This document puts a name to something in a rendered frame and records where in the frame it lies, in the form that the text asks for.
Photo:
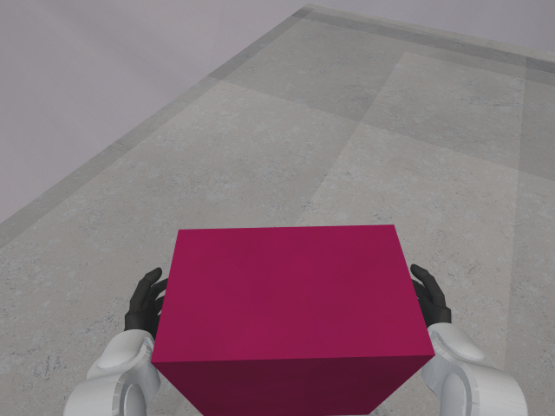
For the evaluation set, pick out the left robot hand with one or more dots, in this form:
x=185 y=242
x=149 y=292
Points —
x=143 y=310

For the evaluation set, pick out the right robot forearm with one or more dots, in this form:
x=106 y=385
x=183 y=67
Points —
x=465 y=379

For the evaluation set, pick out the carton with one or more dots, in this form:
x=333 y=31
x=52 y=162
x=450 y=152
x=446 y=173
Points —
x=290 y=321

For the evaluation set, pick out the left robot forearm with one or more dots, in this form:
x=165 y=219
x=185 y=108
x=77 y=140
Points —
x=122 y=382

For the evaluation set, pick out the right robot hand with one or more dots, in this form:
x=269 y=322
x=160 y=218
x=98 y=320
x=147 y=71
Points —
x=432 y=299

